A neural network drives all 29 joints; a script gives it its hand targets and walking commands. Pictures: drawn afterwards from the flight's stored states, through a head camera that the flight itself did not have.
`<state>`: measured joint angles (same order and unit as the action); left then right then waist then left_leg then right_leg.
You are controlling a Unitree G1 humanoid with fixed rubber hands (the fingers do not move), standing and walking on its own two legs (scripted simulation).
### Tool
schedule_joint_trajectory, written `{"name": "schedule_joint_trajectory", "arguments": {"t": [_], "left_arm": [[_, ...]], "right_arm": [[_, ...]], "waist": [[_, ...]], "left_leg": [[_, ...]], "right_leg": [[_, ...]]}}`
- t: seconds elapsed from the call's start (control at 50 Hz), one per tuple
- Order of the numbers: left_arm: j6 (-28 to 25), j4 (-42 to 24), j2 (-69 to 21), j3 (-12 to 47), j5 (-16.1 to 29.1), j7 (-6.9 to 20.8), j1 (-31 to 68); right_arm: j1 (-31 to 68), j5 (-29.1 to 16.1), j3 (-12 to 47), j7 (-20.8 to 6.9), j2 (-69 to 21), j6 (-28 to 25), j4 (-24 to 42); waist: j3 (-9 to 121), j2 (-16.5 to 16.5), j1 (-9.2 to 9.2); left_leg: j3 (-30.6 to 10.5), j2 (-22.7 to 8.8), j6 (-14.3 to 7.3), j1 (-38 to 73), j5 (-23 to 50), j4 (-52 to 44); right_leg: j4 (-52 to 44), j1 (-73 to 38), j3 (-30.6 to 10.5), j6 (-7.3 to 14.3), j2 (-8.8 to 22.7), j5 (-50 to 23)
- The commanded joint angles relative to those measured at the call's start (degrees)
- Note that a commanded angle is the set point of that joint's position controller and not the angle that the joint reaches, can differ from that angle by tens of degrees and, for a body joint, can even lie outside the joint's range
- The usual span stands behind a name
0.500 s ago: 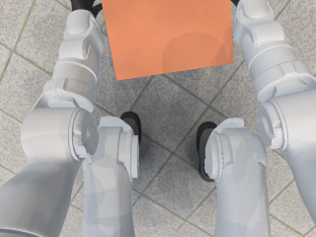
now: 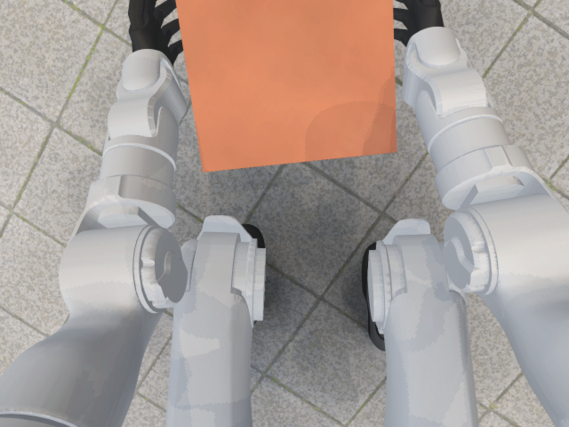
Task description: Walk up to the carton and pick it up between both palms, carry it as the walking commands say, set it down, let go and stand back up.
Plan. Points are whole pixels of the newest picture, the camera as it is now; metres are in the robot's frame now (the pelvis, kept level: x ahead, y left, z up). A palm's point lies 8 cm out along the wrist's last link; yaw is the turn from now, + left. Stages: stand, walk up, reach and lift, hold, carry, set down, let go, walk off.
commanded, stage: reach and lift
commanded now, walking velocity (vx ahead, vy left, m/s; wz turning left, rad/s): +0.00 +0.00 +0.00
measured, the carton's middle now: (289, 80) +0.49 +0.05 -0.23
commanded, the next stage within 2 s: none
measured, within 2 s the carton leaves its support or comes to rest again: neither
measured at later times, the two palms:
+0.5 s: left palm (125, 44) +0.50 +0.20 -0.08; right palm out of the picture +0.54 -0.10 -0.08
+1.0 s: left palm (81, 38) +0.48 +0.19 -0.01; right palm out of the picture +0.52 -0.10 -0.02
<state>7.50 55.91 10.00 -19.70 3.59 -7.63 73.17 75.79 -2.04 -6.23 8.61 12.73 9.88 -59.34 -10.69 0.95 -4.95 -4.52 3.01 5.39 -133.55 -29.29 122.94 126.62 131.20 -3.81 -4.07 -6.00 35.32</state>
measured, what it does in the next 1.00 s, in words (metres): rises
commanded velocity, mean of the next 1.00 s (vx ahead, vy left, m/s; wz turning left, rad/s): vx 0.00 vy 0.00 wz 0.00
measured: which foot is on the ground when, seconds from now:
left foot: down 0.00-1.00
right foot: down 0.00-1.00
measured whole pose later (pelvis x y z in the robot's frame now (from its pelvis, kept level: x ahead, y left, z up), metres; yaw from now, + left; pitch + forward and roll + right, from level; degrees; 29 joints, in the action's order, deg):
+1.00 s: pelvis +0.00 +0.00 +0.08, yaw -1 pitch +45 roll +0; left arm 17.9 37.0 0.1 -30.0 -8.6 -5.2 60.7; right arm 65.9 7.8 -17.6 4.6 5.2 18.5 -46.4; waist 4.8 -0.8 -4.4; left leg -6.3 5.2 5.7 -124.9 -27.1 106.7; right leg 109.3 122.7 -4.9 -4.5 -7.6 31.9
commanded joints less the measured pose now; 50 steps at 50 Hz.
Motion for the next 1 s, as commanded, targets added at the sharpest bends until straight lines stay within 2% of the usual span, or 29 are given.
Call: {"name": "schedule_joint_trajectory", "arguments": {"t": [0.0,0.12,0.32,0.52,0.74,0.98], "left_arm": [[1.58,-8.0,-55.93,19.66,2.22,16.03,32.4],[4.4,-9.11,-57.52,18.85,-0.7,16.79,31.94],[7.4,-17.48,-60.37,23.27,-1.06,17.29,35.06],[9.2,-15.45,-63.15,21.68,-3.94,17.76,30.08],[10.33,-19.51,-65.85,25.22,-2.58,17.36,28.57],[11.26,-16.52,-67.48,22.35,-5.01,18.25,25.85]], "right_arm": [[40.06,-4.71,16.43,-15.03,-54.54,-3.65,18.05],[38.98,-3.69,15.28,-15.76,-57.45,-1.1,16.98],[36.58,-2.33,14.75,-16.37,-62.25,2.18,18.22],[33.11,1.32,11.91,-17.15,-61.96,3.27,17.01],[32.28,-0.29,16.24,-17.11,-66.08,4.6,21.9],[28.83,2.53,13.09,-17.18,-67.71,5.78,18.93]], "waist": [[73.71,-6.68,-0.46],[74.29,-6.33,-1.12],[82.23,-3.42,-1.31],[78.45,-2.17,0.2],[86.59,-3.67,-0.97],[80.51,-4.21,-0.74]], "left_leg": [[11.08,4.39,-2.97,39.72,20.7,-6.71],[11.47,4.38,-3.2,39.64,17.05,-9.32],[12.32,4.88,-2.34,44.89,19.06,-12.69],[11.62,5.25,-1.97,44.68,19.01,-16.17],[11.73,5.75,-1.96,50.02,20.96,-19.64],[11.26,5.87,-2.22,49.12,16.44,-24.82]], "right_leg": [[-12.69,-31.79,9.14,1.63,-2.86,-19.02],[-14.66,-30.85,9.77,1.62,-3.08,-15.35],[-17.57,-32.77,10.26,1.96,-3.94,-16.75],[-20.78,-30.17,10.52,2.48,-4.25,-16.39],[-24.07,-37.27,10.4,2.0,-4.96,-18.32],[-29.56,-39.01,9.57,2.24,-5.21,-15.18]]}}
